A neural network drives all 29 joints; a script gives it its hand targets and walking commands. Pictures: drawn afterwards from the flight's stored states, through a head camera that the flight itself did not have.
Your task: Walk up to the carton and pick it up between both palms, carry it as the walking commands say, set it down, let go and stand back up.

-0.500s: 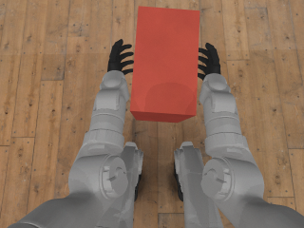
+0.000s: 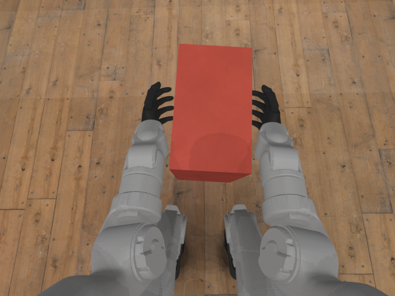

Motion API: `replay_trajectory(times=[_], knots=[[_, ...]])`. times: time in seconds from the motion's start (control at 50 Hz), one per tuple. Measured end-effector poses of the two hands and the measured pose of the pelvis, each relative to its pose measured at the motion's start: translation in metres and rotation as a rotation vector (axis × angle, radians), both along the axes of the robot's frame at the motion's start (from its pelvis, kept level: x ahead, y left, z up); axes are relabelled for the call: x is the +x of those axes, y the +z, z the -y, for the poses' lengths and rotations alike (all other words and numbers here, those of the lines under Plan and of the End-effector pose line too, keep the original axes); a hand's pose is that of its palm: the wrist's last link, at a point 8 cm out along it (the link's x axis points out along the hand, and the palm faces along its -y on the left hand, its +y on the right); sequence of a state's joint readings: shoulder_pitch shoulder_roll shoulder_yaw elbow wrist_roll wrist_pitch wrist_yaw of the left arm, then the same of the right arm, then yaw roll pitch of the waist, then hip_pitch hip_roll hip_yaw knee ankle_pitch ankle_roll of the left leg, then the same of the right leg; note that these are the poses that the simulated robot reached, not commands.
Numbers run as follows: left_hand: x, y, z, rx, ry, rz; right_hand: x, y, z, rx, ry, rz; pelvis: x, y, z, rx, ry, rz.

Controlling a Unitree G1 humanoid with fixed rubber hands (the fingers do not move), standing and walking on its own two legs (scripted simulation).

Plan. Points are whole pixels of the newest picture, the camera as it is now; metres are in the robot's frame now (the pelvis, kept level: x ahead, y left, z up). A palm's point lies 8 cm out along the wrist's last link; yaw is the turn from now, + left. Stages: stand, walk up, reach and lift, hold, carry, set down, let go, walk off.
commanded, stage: reach and lift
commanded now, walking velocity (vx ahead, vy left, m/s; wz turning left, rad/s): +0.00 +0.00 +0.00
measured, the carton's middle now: (208, 124) +0.46 -0.01 -0.12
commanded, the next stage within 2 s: none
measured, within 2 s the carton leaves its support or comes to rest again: neither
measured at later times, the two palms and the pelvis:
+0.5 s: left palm (141, 119) +0.41 +0.11 +0.03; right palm (277, 121) +0.41 -0.12 +0.02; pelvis +0.02 +0.00 +0.06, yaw +0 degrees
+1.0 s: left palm (125, 110) +0.39 +0.12 +0.10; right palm (290, 113) +0.39 -0.12 +0.09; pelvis +0.04 +0.00 +0.12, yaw -1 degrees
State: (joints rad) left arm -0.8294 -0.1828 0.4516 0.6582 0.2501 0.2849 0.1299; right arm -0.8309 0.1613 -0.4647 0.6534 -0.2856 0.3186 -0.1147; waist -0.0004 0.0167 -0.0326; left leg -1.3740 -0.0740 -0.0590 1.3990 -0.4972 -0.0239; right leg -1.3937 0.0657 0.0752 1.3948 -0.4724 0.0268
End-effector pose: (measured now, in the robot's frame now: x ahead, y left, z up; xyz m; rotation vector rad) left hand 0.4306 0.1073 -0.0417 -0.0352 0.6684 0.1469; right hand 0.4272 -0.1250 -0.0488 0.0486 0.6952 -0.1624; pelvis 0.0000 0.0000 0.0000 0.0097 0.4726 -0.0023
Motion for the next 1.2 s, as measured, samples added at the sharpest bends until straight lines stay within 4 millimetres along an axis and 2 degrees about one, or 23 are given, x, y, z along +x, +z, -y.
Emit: replay_trajectory(times=[0.82, 1.2], knots=[[-0.036, 0.113, -0.008, 0.002, 0.017, 0.004, -0.031, 0.114, -0.008, -0.008, 0.021, 0.005, 0.030, 0.105, -0.003, -0.003, -0.012, 0.192], [-0.040, 0.168, -0.006, 0.027, -0.034, 0.008, -0.043, 0.166, -0.006, -0.027, 0.013, 0.008, 0.040, 0.140, -0.005, -0.008, -0.021, 0.313]])
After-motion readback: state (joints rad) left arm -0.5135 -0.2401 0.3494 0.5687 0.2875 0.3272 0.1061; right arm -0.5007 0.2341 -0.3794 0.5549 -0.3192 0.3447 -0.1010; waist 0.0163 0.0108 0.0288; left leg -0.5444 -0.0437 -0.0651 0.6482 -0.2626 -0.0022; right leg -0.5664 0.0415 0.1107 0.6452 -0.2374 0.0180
